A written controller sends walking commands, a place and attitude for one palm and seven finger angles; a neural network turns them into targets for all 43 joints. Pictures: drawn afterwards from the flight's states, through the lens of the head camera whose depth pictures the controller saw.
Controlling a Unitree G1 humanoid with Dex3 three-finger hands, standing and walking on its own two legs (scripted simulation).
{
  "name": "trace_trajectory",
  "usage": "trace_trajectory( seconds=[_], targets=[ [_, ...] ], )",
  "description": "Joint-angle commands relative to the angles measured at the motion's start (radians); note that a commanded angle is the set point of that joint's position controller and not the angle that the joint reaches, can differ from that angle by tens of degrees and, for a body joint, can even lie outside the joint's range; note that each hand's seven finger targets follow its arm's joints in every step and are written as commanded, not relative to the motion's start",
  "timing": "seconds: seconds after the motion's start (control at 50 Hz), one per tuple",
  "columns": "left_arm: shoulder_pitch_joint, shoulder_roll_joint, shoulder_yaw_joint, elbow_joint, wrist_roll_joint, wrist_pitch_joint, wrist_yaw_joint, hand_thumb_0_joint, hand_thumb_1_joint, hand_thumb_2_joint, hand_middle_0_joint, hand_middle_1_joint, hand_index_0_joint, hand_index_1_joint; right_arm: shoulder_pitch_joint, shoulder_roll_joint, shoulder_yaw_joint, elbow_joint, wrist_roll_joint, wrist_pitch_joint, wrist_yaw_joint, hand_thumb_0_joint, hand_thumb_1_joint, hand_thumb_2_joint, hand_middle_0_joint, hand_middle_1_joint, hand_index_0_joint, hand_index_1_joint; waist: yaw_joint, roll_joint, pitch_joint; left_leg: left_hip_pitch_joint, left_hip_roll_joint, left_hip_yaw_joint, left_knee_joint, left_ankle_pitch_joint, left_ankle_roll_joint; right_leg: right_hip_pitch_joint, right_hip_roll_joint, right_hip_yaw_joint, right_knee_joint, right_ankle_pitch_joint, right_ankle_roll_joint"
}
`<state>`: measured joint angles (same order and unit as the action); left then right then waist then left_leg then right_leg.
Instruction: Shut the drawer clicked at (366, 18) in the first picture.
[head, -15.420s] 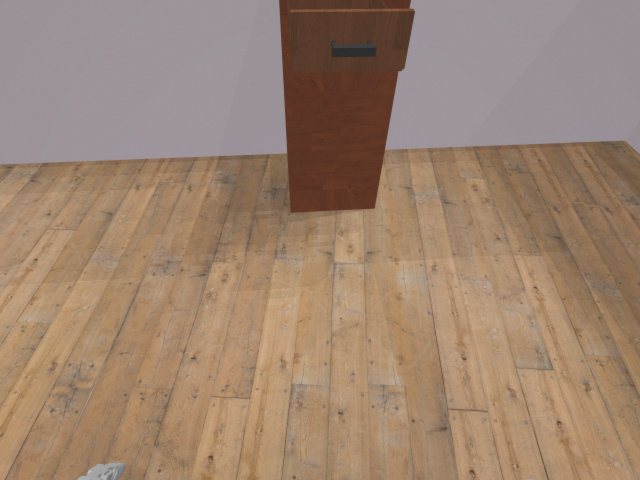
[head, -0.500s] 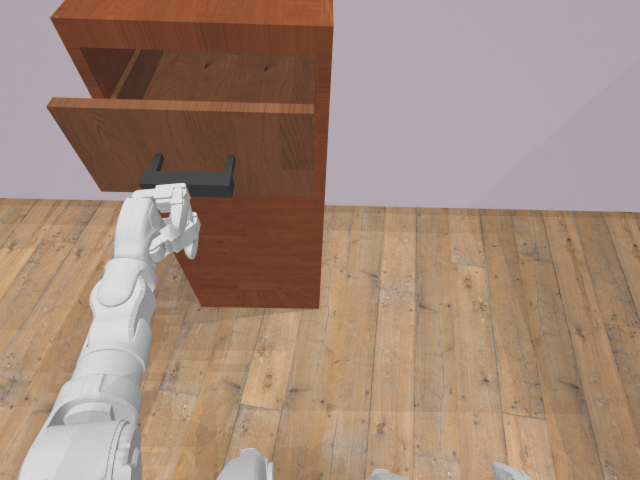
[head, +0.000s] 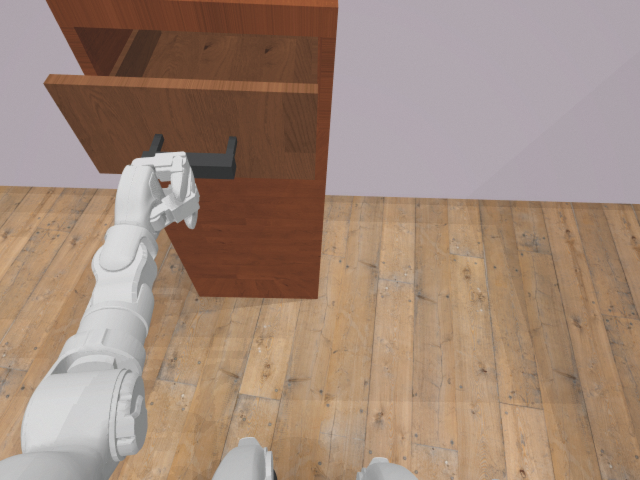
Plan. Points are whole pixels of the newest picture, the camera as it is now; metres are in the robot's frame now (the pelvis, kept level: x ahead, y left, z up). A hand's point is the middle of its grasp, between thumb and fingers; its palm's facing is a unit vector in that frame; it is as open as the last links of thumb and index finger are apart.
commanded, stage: push the drawer shut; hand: left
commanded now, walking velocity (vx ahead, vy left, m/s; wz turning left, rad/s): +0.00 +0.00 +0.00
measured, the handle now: (192, 153) +0.52 +0.18 +0.08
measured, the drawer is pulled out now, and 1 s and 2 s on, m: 0.12 0.00 0.00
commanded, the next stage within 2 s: pull the fist back off the drawer in 1.22 s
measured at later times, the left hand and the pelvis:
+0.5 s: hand (203, 159) +0.51 +0.16 +0.08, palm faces -0.03 -1.00 -0.02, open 3.2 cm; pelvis -0.02 +0.01 -0.02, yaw -1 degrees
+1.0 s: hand (209, 129) +0.57 +0.16 +0.08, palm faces -0.02 -1.00 -0.02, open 3.0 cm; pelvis +0.00 +0.01 -0.02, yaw -2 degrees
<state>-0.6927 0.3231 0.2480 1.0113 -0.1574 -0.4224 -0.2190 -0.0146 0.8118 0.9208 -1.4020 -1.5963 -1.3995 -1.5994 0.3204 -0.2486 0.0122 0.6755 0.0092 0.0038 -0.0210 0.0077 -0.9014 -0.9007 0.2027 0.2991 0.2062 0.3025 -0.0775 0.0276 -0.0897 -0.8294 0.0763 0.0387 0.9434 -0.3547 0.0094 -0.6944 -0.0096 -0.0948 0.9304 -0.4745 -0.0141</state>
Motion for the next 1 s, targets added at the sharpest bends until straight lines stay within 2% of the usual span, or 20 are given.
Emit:
trace_trajectory(
  seconds=[0.0,0.06,0.1,0.14,0.2,0.26,0.3,0.36,0.42,0.44,0.56,0.6,0.7,0.76,0.78,0.8,0.84,0.9,0.92,0.98],
  targets=[
    [-0.630,0.185,0.015,-0.212,0.006,-0.083,0.022,0.000,0.900,0.900,-1.400,-1.600,-1.400,-1.600,0.096,-0.153,-0.059,-0.068,0.000,-0.037,-0.017,0.000,-0.900,-0.900,0.200,0.300,0.200,0.300,-0.080,0.070,-0.388,0.424,-0.048,-0.088,-0.088,0.129,0.020,-0.092,0.055,0.061,-0.157,0.194,0.002],
    [-0.684,0.190,0.015,-0.168,0.013,-0.087,0.032,0.000,0.900,0.900,-1.400,-1.600,-1.400,-1.600,0.115,-0.159,-0.059,-0.052,-0.005,-0.043,-0.018,0.000,-0.900,-0.900,0.200,0.300,0.200,0.300,-0.101,0.052,-0.383,0.416,-0.044,-0.101,-0.084,0.099,0.024,-0.131,0.059,0.056,-0.151,0.158,0.001],
    [-0.708,0.229,0.040,-0.155,0.017,-0.087,0.036,0.000,0.900,0.900,-1.400,-1.600,-1.400,-1.600,0.121,-0.164,-0.057,-0.050,-0.006,-0.046,-0.017,0.000,-0.900,-0.900,0.200,0.300,0.200,0.300,-0.101,0.058,-0.400,0.395,-0.045,-0.097,-0.079,0.080,0.024,-0.122,0.058,0.064,-0.154,0.147,0.005],
    [-0.720,0.263,0.058,-0.100,0.022,-0.077,0.035,0.000,0.900,0.900,-1.400,-1.600,-1.400,-1.600,0.129,-0.167,-0.052,-0.048,-0.005,-0.047,-0.020,0.000,-0.900,-0.900,0.200,0.300,0.200,0.300,-0.108,0.033,-0.359,0.338,-0.046,-0.094,-0.079,0.050,0.027,-0.116,0.059,0.069,-0.158,0.129,0.005],
    [-0.783,0.240,0.026,-0.070,0.034,-0.073,0.036,0.000,0.900,0.900,-1.400,-1.600,-1.400,-1.600,0.142,-0.169,-0.049,-0.044,-0.007,-0.052,-0.019,0.000,-0.900,-0.900,0.200,0.300,0.200,0.300,-0.132,0.079,-0.358,0.339,-0.043,-0.104,-0.075,0.008,0.025,-0.179,0.059,0.065,-0.147,0.090,0.004],
    [-0.812,0.328,0.092,-0.051,0.039,-0.069,0.046,0.000,0.900,0.900,-1.400,-1.600,-1.400,-1.600,0.167,-0.184,-0.051,-0.041,-0.014,-0.058,-0.021,0.000,-0.900,-0.900,0.200,0.300,0.200,0.300,-0.130,0.059,-0.393,0.310,-0.043,-0.106,-0.064,0.002,0.030,-0.164,0.061,0.069,-0.139,0.083,0.004],
    [-0.841,0.318,0.071,-0.035,0.048,-0.062,0.044,0.000,0.900,0.900,-1.400,-1.600,-1.400,-1.600,0.176,-0.182,-0.047,-0.042,-0.015,-0.060,-0.019,0.000,-0.900,-0.900,0.200,0.300,0.200,0.300,-0.142,0.089,-0.399,0.309,-0.039,-0.108,-0.056,0.008,0.029,-0.189,0.061,0.068,-0.133,0.082,0.004],
    [-0.857,0.374,0.111,0.005,0.055,-0.048,0.048,0.000,0.900,0.900,-1.400,-1.600,-1.400,-1.600,0.197,-0.192,-0.046,-0.038,-0.022,-0.061,-0.019,0.000,-0.900,-0.900,0.200,0.300,0.200,0.300,-0.148,0.072,-0.411,0.271,-0.039,-0.106,-0.041,0.002,0.033,-0.181,0.065,0.071,-0.128,0.076,0.005],
    [-0.898,0.376,0.100,0.010,0.068,-0.039,0.045,0.000,0.900,0.900,-1.400,-1.600,-1.400,-1.600,0.215,-0.193,-0.046,-0.035,-0.025,-0.057,-0.015,0.000,-0.900,-0.900,0.200,0.300,0.200,0.300,-0.155,0.118,-0.425,0.288,-0.034,-0.113,-0.035,0.029,0.029,-0.211,0.065,0.064,-0.118,0.087,0.003],
    [-0.897,0.358,0.089,0.018,0.070,-0.033,0.045,0.000,0.900,0.900,-1.400,-1.600,-1.400,-1.600,0.219,-0.194,-0.048,-0.036,-0.027,-0.056,-0.012,0.000,-0.900,-0.900,0.200,0.300,0.200,0.300,-0.161,0.120,-0.421,0.296,-0.033,-0.114,-0.033,0.031,0.028,-0.227,0.065,0.062,-0.119,0.087,0.003],
    [-0.971,0.375,0.097,0.050,0.097,-0.011,0.069,0.000,0.900,0.900,-1.400,-1.600,-1.400,-1.600,0.265,-0.205,-0.050,-0.019,-0.042,-0.047,-0.006,0.000,-0.900,-0.900,0.200,0.300,0.200,0.300,-0.190,0.125,-0.441,0.311,-0.026,-0.133,-0.016,0.060,0.030,-0.281,0.068,0.050,-0.103,0.095,0.003],
    [-0.996,0.419,0.117,0.047,0.106,-0.004,0.076,0.000,0.900,0.900,-1.400,-1.600,-1.400,-1.600,0.276,-0.210,-0.048,-0.018,-0.046,-0.042,-0.005,0.000,-0.900,-0.900,0.200,0.300,0.200,0.300,-0.188,0.142,-0.465,0.306,-0.024,-0.131,-0.008,0.073,0.029,-0.276,0.066,0.051,-0.097,0.102,0.003],
    [-1.028,0.418,0.114,0.060,0.122,0.012,0.082,0.000,0.900,0.900,-1.400,-1.600,-1.400,-1.600,0.305,-0.209,-0.046,-0.014,-0.054,-0.030,0.005,0.000,-0.900,-0.900,0.200,0.300,0.200,0.300,-0.199,0.167,-0.487,0.332,-0.020,-0.135,0.008,0.144,0.028,-0.289,0.072,0.043,-0.091,0.141,0.002],
    [-1.028,0.460,0.149,0.068,0.131,0.018,0.086,0.000,0.900,0.900,-1.400,-1.600,-1.400,-1.600,0.324,-0.214,-0.046,-0.013,-0.060,-0.019,0.008,0.000,-0.900,-0.900,0.200,0.300,0.200,0.300,-0.199,0.156,-0.519,0.344,-0.018,-0.138,0.017,0.199,0.029,-0.272,0.076,0.040,-0.084,0.175,0.000],
    [-1.037,0.434,0.123,0.077,0.133,0.023,0.084,0.000,0.900,0.900,-1.400,-1.600,-1.400,-1.600,0.323,-0.209,-0.045,-0.014,-0.057,-0.016,0.010,0.000,-0.900,-0.900,0.200,0.300,0.200,0.300,-0.207,0.162,-0.503,0.333,-0.018,-0.132,0.020,0.201,0.029,-0.278,0.076,0.041,-0.089,0.179,0.003],
    [-1.033,0.461,0.146,0.080,0.131,0.027,0.084,0.000,0.900,0.900,-1.400,-1.600,-1.400,-1.600,0.328,-0.210,-0.043,-0.013,-0.059,-0.013,0.011,0.000,-0.900,-0.900,0.200,0.300,0.200,0.300,-0.199,0.162,-0.498,0.320,-0.018,-0.126,0.024,0.206,0.030,-0.262,0.077,0.042,-0.092,0.187,0.004],
    [-1.040,0.492,0.158,0.091,0.139,0.036,0.081,0.000,0.900,0.900,-1.400,-1.600,-1.400,-1.600,0.336,-0.213,-0.041,-0.015,-0.059,-0.006,0.011,0.000,-0.900,-0.900,0.200,0.300,0.200,0.300,-0.204,0.159,-0.506,0.308,-0.018,-0.125,0.028,0.214,0.031,-0.252,0.079,0.043,-0.090,0.194,0.004],
    [-1.056,0.486,0.156,0.094,0.142,0.040,0.082,0.000,0.900,0.900,-1.400,-1.600,-1.400,-1.600,0.347,-0.213,-0.042,-0.016,-0.061,0.002,0.013,0.000,-0.900,-0.900,0.200,0.300,0.200,0.300,-0.213,0.165,-0.500,0.324,-0.014,-0.131,0.032,0.245,0.030,-0.271,0.082,0.039,-0.088,0.210,0.004],
    [-1.106,0.455,0.124,0.073,0.142,0.038,0.082,0.000,0.900,0.900,-1.400,-1.600,-1.400,-1.600,0.349,-0.208,-0.042,-0.011,-0.061,0.004,0.012,0.000,-0.900,-0.900,0.200,0.300,0.200,0.300,-0.233,0.176,-0.494,0.333,-0.013,-0.133,0.033,0.245,0.030,-0.285,0.081,0.039,-0.091,0.212,0.006],
    [-1.159,0.434,0.107,0.073,0.148,0.035,0.098,0.000,0.900,0.900,-1.400,-1.600,-1.400,-1.600,0.358,-0.209,-0.045,0.003,-0.065,0.003,0.014,0.000,-0.900,-0.900,0.200,0.300,0.200,0.300,-0.249,0.203,-0.486,0.355,-0.010,-0.145,0.036,0.229,0.026,-0.330,0.081,0.034,-0.086,0.190,0.002]
  ],
)
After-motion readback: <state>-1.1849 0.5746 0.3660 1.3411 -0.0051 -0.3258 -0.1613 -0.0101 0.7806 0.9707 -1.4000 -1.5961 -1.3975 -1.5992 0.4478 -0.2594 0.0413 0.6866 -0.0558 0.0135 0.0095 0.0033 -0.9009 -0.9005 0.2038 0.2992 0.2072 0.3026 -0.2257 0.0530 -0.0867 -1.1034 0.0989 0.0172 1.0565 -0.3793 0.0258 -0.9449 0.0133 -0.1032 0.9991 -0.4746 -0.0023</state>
